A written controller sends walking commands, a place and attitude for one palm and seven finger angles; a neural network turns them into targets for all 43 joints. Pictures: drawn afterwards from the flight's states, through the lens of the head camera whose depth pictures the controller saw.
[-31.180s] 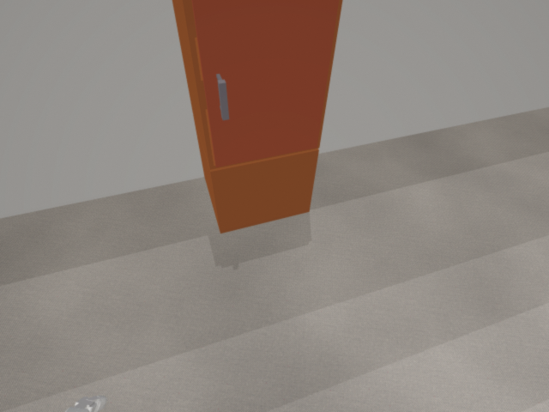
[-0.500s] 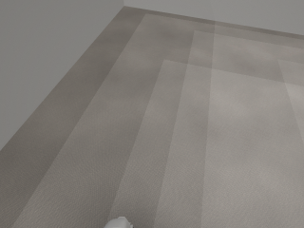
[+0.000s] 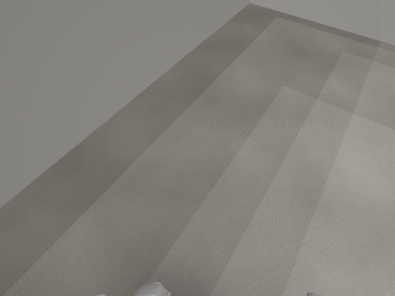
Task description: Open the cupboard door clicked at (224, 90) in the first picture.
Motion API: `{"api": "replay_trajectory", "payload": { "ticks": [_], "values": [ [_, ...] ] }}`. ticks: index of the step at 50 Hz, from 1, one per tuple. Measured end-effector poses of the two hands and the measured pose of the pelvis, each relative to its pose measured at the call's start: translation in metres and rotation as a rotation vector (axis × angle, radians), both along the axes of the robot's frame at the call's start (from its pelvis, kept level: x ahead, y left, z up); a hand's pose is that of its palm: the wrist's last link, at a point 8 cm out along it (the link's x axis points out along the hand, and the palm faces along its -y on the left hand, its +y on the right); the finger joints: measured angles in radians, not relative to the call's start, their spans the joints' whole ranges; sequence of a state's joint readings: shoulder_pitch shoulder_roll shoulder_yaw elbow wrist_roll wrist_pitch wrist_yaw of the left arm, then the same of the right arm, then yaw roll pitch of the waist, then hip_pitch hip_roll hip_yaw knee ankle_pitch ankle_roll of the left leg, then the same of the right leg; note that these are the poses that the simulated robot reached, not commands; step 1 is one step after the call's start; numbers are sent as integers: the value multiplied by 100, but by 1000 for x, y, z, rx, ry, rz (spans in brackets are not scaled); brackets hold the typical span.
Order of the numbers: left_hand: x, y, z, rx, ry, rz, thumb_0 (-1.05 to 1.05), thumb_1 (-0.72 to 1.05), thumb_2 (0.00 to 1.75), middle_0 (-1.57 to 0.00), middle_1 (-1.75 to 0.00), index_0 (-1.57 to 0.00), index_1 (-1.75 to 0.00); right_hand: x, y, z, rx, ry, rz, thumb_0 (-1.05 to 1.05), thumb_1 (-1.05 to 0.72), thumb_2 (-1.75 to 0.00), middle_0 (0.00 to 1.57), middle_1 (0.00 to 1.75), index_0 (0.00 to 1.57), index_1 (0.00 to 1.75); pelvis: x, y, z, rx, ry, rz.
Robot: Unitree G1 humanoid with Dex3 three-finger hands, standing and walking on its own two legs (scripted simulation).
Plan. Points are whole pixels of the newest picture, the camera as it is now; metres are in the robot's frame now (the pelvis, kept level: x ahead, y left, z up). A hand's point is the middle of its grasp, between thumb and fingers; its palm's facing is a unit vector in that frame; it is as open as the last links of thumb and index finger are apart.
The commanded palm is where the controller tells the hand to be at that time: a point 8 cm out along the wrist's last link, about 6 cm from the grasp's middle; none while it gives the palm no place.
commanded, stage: turn to face it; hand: left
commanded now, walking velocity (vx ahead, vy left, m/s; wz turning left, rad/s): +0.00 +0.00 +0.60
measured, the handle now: out of the picture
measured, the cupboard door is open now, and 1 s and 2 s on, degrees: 44 44 44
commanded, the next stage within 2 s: none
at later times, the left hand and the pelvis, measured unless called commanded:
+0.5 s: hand out of the picture +0.05 +0.17 -0.15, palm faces +0.30 -0.90 -0.31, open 7.4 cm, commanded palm none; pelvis +0.04 -0.05 +0.00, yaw +18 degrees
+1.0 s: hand out of the picture +0.01 +0.17 -0.16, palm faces +0.58 -0.76 -0.30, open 7.4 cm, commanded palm none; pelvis +0.06 -0.08 -0.01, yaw +36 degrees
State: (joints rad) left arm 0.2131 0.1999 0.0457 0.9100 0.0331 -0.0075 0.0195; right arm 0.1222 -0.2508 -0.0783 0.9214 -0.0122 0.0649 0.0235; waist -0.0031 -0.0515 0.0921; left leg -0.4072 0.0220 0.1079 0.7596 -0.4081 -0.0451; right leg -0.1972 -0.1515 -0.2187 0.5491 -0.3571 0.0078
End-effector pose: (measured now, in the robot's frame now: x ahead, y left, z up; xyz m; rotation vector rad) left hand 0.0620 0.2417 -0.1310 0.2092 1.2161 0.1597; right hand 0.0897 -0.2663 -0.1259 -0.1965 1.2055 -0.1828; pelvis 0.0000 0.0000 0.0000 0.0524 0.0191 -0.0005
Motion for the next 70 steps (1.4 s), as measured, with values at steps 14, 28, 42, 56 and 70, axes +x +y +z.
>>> {"api": "replay_trajectory", "payload": {
  "ticks": [14, 28, 42, 56, 70],
  "values": [
    [-6, 21, 1, 51, -11, 181, 1, 91, 89, -19, -30, -19, -30, 65, 9, -8, -9, -17, 211, 1, -90, -89, 20, 30, 20, 30, 19, -18, -8, -47, 0, 168],
    [-43, -45, 12, 34, 4, 345, 0, 91, 89, -20, -30, -20, -30, 123, 0, -10, 47, 28, 347, 1, -90, -89, 20, 30, 20, 30, 42, -55, 2, 3, -5, 361],
    [-101, -36, -15, -5, 47, 579, 1, 91, 89, -20, -30, -20, -30, 169, 50, 0, -17, -44, 589, 1, -90, -89, 20, 30, 20, 30, 41, -51, -8, -45, -18, 544],
    [-96, -75, 13, 85, -34, 686, 0, 91, 89, -20, -30, -20, -30, 204, 25, -19, 6, 52, 675, 1, -90, -89, 20, 30, 20, 30, 65, -85, -6, -23, -21, 714],
    [-165, -113, -26, -36, 44, 925, 0, 90, 89, -20, -30, -20, -30, 237, 112, -1, -3, -64, 940, 1, -90, -89, 20, 30, 20, 30, 60, -75, -15, -32, -25, 899]
  ]
}}
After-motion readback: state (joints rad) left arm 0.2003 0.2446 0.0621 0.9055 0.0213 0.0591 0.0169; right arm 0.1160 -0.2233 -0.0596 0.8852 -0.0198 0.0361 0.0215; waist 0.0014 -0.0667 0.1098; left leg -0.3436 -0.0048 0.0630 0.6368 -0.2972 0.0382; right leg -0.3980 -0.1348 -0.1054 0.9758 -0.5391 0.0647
